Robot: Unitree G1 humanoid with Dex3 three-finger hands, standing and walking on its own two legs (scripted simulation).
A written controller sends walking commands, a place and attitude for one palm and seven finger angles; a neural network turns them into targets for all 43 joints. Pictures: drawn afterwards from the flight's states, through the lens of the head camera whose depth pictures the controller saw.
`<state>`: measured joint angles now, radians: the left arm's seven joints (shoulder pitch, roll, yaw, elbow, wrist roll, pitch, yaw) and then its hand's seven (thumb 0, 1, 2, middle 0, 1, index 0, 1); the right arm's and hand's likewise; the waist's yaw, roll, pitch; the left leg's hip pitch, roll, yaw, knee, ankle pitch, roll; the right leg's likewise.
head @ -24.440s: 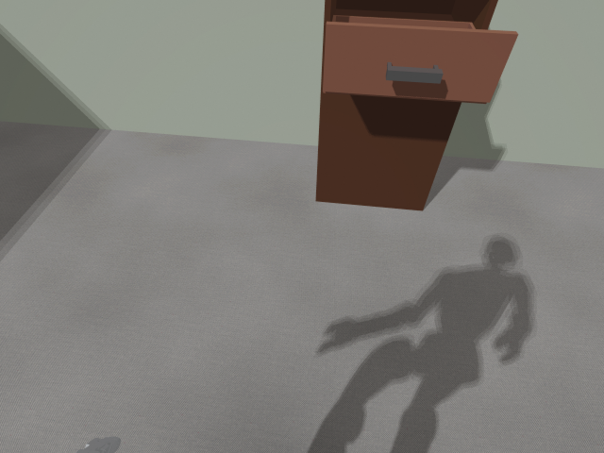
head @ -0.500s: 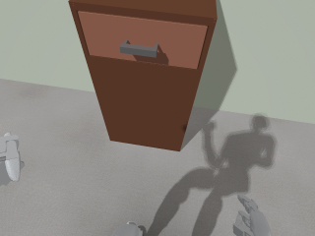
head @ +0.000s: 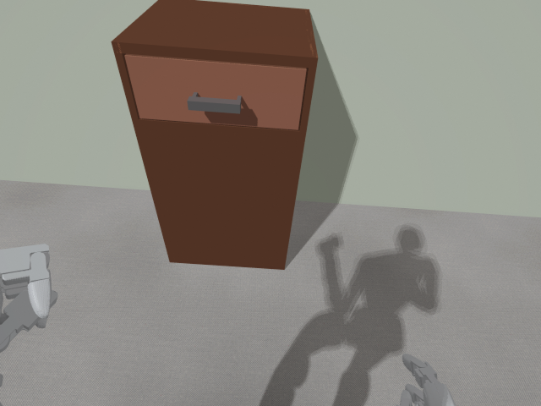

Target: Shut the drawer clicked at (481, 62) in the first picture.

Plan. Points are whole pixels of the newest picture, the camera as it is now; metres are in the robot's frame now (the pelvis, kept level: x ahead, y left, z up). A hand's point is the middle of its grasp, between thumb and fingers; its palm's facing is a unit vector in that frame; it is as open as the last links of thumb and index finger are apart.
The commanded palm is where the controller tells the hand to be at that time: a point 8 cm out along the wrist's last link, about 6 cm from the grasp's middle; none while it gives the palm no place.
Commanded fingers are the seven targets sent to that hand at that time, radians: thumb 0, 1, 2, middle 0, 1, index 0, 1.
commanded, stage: stop stepping back and stand still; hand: left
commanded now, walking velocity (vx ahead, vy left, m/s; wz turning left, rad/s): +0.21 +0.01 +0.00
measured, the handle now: (216, 101) +0.83 +0.21 +0.05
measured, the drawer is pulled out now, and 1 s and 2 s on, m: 0.00 0.00 0.00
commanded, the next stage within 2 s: let the arm hang, fingers relaxed in 0.58 s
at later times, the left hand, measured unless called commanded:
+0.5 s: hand (20, 336) +0.14 +0.25 +0.17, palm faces +0.43 -0.82 -0.38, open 3.3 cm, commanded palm +0.08 +0.29 +0.18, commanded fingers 0.00 0.90 0.90 -1.40 -1.60 -1.40 -1.60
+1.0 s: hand out of the picture -0.02 +0.20 -0.17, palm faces +0.10 -0.97 -0.23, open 3.2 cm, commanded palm none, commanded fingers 0.00 0.90 0.90 -0.72 -0.86 -0.72 -0.86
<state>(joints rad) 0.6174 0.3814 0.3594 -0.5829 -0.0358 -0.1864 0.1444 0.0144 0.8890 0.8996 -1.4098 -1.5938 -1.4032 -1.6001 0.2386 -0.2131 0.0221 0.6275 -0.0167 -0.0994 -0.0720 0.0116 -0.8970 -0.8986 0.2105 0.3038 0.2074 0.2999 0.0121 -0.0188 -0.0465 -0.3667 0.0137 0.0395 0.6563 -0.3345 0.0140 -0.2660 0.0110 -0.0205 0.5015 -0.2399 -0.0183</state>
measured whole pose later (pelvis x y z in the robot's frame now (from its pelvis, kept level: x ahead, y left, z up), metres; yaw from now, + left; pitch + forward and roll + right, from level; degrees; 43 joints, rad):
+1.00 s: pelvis -0.05 +0.00 +0.00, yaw +4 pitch -2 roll +0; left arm 0.30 0.21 0.04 0.89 0.03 0.05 0.04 0.02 0.91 0.90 -1.07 -1.33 -1.05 -1.25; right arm 0.27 -0.18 0.01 0.94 -0.03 0.02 -0.01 0.01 -0.90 -0.90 0.20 0.30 0.20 0.30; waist -0.01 -0.03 0.05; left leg -0.29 0.04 0.04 0.58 -0.26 -0.01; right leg -0.30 0.00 -0.09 0.56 -0.24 -0.04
